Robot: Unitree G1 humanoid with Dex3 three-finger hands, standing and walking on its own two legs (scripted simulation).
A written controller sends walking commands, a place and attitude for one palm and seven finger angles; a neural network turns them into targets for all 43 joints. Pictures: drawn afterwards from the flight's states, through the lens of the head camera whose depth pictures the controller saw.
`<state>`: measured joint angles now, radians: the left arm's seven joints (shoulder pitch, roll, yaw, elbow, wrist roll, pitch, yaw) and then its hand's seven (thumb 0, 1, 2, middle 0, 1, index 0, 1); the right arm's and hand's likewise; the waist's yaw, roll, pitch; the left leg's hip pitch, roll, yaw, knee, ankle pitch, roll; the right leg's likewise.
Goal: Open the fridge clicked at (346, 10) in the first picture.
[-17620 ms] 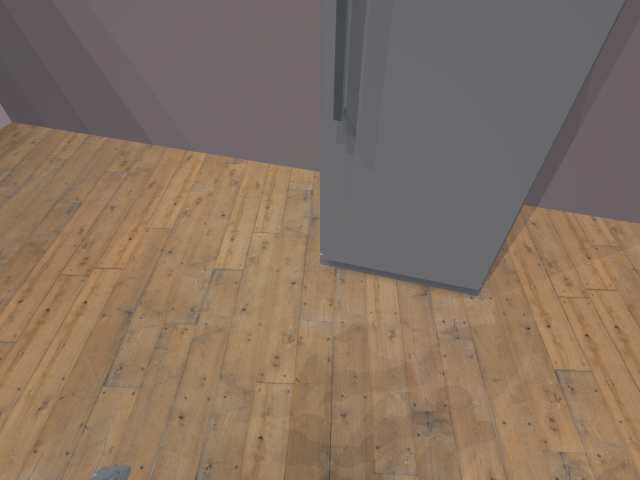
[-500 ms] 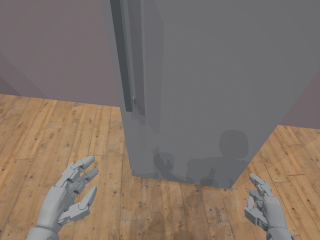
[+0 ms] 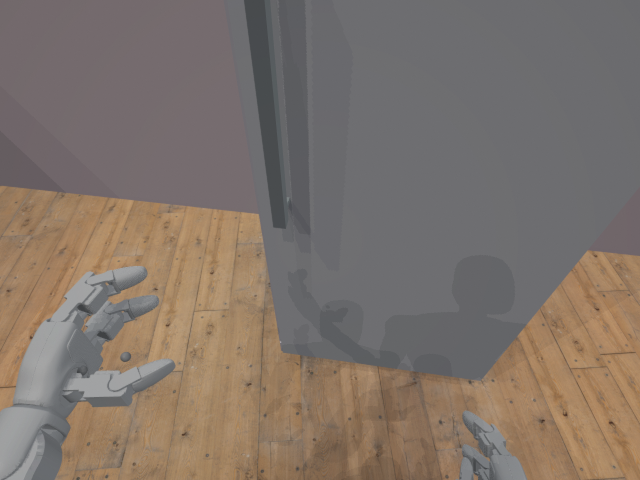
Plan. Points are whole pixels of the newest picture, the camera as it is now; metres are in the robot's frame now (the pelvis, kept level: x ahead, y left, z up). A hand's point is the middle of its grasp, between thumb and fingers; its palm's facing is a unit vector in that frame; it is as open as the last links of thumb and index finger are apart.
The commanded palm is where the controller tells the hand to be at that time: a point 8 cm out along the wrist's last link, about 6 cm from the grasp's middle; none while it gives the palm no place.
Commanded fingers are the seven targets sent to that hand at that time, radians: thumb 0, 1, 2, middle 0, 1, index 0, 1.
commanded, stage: raise the hand to about handle height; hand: left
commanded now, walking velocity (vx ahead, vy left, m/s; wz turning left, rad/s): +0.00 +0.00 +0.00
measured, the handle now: (271, 91) +0.54 +0.10 +0.22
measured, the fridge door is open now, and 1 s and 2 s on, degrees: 0 0 0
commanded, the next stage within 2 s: move the hooked fingers beside the handle in 1.24 s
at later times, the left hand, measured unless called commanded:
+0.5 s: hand (73, 288) +0.26 +0.26 +0.17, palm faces -0.01 -0.99 -0.11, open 13.8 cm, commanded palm +0.23 +0.30 +0.19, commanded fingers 0.00 -0.50 0.30 -0.30 -1.20 -0.30 -1.20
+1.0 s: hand (65, 242) +0.28 +0.25 +0.21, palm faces -0.05 -0.99 -0.10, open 14.0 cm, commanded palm +0.25 +0.30 +0.22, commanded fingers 0.00 -0.50 0.30 -0.30 -1.20 -0.30 -1.20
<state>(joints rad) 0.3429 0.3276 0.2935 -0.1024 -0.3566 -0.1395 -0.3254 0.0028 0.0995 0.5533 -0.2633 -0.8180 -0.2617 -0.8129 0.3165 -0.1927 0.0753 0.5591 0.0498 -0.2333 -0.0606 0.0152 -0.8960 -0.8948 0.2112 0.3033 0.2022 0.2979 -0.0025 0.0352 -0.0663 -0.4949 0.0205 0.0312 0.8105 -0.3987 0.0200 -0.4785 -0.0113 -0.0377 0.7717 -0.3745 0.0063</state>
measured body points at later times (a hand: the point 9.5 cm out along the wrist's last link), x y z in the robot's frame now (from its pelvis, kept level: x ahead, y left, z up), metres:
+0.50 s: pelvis +0.01 -0.01 +0.02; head +0.00 -0.03 +0.47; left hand +0.25 +0.31 +0.18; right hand +0.22 -0.22 -0.03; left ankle +0.01 +0.10 -0.71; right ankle +0.01 -0.13 -0.71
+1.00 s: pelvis +0.01 -0.02 +0.03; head +0.00 -0.04 +0.48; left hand +0.28 +0.31 +0.22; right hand +0.20 -0.25 -0.04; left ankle +0.01 +0.10 -0.71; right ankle +0.01 -0.13 -0.71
